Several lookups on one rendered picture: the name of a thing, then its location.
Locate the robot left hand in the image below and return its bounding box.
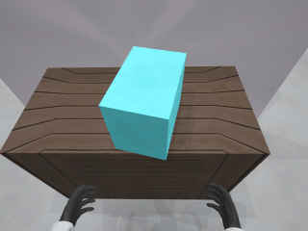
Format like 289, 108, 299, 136
59, 184, 96, 227

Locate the carton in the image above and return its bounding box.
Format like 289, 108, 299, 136
99, 46, 187, 160

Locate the robot right hand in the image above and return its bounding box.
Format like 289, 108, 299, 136
206, 183, 242, 230

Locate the pedestal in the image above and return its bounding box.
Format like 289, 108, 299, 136
0, 65, 270, 200

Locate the robot left forearm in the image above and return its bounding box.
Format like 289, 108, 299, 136
49, 220, 75, 231

